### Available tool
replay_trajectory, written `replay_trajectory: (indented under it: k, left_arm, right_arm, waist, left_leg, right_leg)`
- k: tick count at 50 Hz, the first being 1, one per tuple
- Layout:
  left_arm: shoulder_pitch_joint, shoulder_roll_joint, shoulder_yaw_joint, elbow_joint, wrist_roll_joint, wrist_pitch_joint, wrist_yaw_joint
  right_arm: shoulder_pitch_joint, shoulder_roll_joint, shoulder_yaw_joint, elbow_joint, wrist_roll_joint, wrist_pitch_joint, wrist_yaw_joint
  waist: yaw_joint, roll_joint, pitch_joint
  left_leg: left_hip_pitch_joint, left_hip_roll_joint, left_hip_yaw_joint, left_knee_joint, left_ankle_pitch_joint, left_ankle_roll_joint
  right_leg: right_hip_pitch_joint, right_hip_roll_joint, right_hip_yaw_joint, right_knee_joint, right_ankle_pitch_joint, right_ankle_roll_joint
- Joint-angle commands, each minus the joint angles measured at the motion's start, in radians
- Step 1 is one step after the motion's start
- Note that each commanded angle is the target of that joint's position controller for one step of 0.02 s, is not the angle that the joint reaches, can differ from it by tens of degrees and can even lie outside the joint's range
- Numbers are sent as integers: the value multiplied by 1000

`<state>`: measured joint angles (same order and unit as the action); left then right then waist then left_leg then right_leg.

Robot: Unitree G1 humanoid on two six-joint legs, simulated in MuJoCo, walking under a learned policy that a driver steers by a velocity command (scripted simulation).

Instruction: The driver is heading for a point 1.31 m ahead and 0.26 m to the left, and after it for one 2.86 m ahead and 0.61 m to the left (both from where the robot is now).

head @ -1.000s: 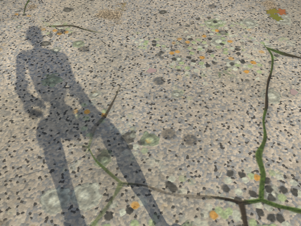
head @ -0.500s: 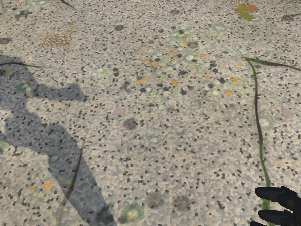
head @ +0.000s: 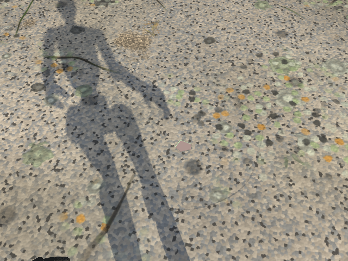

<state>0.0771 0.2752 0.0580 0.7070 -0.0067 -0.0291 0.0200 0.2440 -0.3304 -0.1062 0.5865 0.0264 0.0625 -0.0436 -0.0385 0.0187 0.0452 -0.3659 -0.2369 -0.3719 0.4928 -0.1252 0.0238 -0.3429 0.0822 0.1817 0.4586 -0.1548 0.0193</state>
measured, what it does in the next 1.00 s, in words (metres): steps on the spot, turning left: left foot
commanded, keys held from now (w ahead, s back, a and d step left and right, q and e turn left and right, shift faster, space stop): q+shift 0.50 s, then shift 0.12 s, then e+shift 0.38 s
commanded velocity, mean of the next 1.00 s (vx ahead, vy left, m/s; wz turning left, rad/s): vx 0.01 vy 0.00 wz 0.49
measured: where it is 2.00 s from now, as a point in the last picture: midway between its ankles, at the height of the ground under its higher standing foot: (171, 223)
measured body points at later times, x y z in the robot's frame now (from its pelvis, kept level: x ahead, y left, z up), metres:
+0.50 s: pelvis +0.02 +0.00 +0.00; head +0.05 +0.04 +0.44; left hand +0.00 +0.33 -0.11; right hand +0.32 -0.15 -0.07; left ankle -0.03 +0.11 -0.73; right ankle +0.07 -0.13 -0.73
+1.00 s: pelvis +0.05 +0.02 +0.00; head +0.08 +0.01 +0.45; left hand +0.02 +0.33 -0.10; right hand +0.33 -0.13 -0.10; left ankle -0.03 +0.11 -0.73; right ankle +0.08 -0.08 -0.72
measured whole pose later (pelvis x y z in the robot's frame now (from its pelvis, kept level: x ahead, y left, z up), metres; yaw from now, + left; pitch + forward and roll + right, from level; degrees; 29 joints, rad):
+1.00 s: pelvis +0.05 +0.02 +0.00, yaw +26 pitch +1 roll +1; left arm 0.22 0.30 0.07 0.70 -0.03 0.05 -0.02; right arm 0.09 -0.27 -0.06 0.68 0.00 0.03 -0.03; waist 0.03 0.02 0.04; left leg -0.24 0.04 0.15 0.54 -0.32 0.01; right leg -0.35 -0.06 -0.07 0.75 -0.39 0.02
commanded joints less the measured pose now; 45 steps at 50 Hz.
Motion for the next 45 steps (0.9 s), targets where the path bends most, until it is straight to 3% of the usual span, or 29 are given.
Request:
replay_trajectory:
  k: [1, 2, 3, 4, 5, 9, 13, 18, 22, 24, 25, 26, 27, 28, 29, 30, 31, 33, 36, 37, 39, 41, 45]
  left_arm:
    - [15, 219, 59, -68, 41, -4, 5]
    - [0, 173, 57, -79, 65, -6, 4]
    - [-53, 125, 44, -99, 51, -5, 10]
    - [-82, 97, 36, -110, 34, 0, 17]
    - [-86, 96, 32, -115, 22, 7, 24]
    - [-23, 111, 26, -102, 34, 25, 35]
    - [41, 158, 43, -78, 36, 36, 29]
    - [17, 197, 64, -67, 26, 34, 5]
    - [23, 214, 80, -50, -8, 21, -18]
    - [16, 200, 81, -38, -30, 19, -22]
    - [69, 160, 73, -13, -27, 18, -28]
    - [78, 107, 54, -48, 16, 14, -34]
    - [27, 97, 44, -100, 41, 10, -26]
    - [-47, 158, 58, -96, 23, 14, -17]
    - [-58, 156, 58, -98, 2, 16, -9]
    - [-27, 154, 58, -74, 7, 22, 2]
    - [1, 165, 61, -63, 16, 27, 7]
    - [81, 157, 56, -21, 10, 35, -1]
    - [116, 82, 22, 10, -1, 44, -14]
    - [99, 72, 14, 5, -3, 47, -18]
    - [61, 121, 21, -25, -9, 54, -20]
    - [50, 166, 34, -51, -18, 60, -20]
    - [75, 129, 31, -73, -17, 67, -27]
  right_arm:
    - [50, -48, -11, -87, 18, -8, 4]
    - [53, -141, -35, -87, 0, -25, 15]
    - [60, -187, -48, -62, -2, -24, 20]
    - [78, -178, -48, -37, -5, -15, 18]
    - [96, -151, -41, -26, -11, -6, 15]
    - [20, -101, -14, -74, 7, -5, 22]
    - [-45, -77, 0, -112, 1, -11, 32]
    - [-67, -57, 9, -116, -5, -4, 47]
    - [-85, -69, -4, -121, 0, 22, 66]
    - [-31, -81, -21, -101, 1, 31, 71]
    - [50, -129, -45, -70, -2, 29, 57]
    - [113, -275, -82, -73, -4, 20, 36]
    - [39, -297, -69, -114, -43, -12, 39]
    - [36, -220, -52, -110, -49, -37, 52]
    - [11, -190, -37, -88, -40, -52, 49]
    - [-42, -153, -25, -86, -22, -53, 42]
    - [-88, -132, -13, -91, -12, -50, 35]
    - [-130, -95, 12, -88, -30, -54, 25]
    - [-150, -10, 48, -41, -51, -68, 24]
    - [-146, -18, 47, -26, -59, -70, 25]
    - [-133, -85, 28, -2, -66, -67, 26]
    - [-120, -134, 9, 14, -56, -55, 23]
    - [-134, -111, 6, 30, -40, -47, 16]
  waist:
    - [-7, -218, -187]
    - [-6, -248, -169]
    - [-14, -184, -127]
    - [-16, -134, -99]
    - [-11, -116, -88]
    - [44, -141, -51]
    - [87, -155, -87]
    - [76, -160, -108]
    - [60, -176, -125]
    - [11, -154, -141]
    - [-17, -61, -160]
    - [-6, 262, -162]
    - [7, 323, -242]
    - [-55, 176, -258]
    - [-25, 144, -203]
    - [7, 89, -180]
    - [31, 104, -168]
    - [62, 109, -200]
    - [64, 97, -189]
    - [48, 114, -167]
    - [18, 140, -110]
    - [0, 135, -57]
    - [8, 100, -50]
  left_leg:
    - [-192, 21, 61, 264, -534, -9]
    - [-240, 92, 107, 478, -468, -54]
    - [-249, 134, 142, 563, -387, -76]
    - [-253, 152, 167, 619, -322, -88]
    - [-275, 162, 189, 706, -280, -99]
    - [-361, 257, 312, 741, -202, -147]
    - [-358, 328, 339, 611, -202, -171]
    - [-202, 342, 402, 417, -184, -130]
    - [-74, 319, 445, 228, -208, -64]
    - [72, 283, 463, 38, -108, -6]
    - [246, 269, 407, -64, 41, 44]
    - [487, 504, 57, -80, 552, 154]
    - [474, 651, -171, -69, 610, 347]
    - [444, 614, -74, -102, 529, 337]
    - [394, 561, 12, -106, 450, 278]
    - [360, 513, 67, -101, 387, 226]
    - [308, 495, 101, -102, 407, 209]
    - [260, 470, 177, -114, 459, 207]
    - [215, 428, 288, -131, 365, 174]
    - [192, 430, 301, -142, 315, 175]
    - [167, 467, 280, -165, 211, 200]
    - [180, 520, 233, -176, 138, 225]
    - [248, 577, 226, -141, 248, 230]
  right_leg:
    - [320, -386, 300, -164, 135, -205]
    - [248, -458, 371, -184, 131, -260]
    - [209, -411, 265, -172, 99, -239]
    - [185, -346, 166, -159, 50, -202]
    - [181, -319, 118, -156, 48, -189]
    - [225, -294, -40, -176, 167, -227]
    - [327, -349, -98, -171, 250, -261]
    - [288, -388, -219, -161, 287, -245]
    - [304, -434, -276, -92, 330, -196]
    - [262, -421, -334, 24, 286, -124]
    - [148, -361, -387, 173, 195, -57]
    - [-204, -232, -450, 507, -333, 38]
    - [-405, -130, -267, 724, -545, 80]
    - [-411, -140, -174, 801, -488, 65]
    - [-413, -152, -158, 784, -399, 41]
    - [-400, -168, -144, 740, -326, 35]
    - [-359, -162, -147, 721, -270, 40]
    - [-251, -147, -170, 721, -193, 56]
    - [-105, -176, -167, 473, -122, 64]
    - [-63, -175, -173, 410, -117, 63]
    - [-55, -160, -190, 374, -158, 57]
    - [-126, -158, -198, 400, -232, 46]
    - [-176, -176, -206, 412, -304, 31]
Keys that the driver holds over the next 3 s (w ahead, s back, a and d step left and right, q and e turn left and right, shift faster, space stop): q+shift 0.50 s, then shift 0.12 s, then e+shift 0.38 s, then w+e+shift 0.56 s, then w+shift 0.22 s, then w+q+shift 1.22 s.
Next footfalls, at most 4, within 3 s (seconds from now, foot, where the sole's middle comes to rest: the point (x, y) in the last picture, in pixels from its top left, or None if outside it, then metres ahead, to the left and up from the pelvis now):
0.50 left None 0.00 0.13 -0.77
1.04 right None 0.11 -0.07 -0.77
1.50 left None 0.41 0.23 -0.77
1.92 right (214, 177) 0.80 -0.16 -0.77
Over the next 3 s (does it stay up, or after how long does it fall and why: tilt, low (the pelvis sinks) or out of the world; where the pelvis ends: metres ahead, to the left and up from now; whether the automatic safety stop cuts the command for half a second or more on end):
stays up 1.55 0.06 0.00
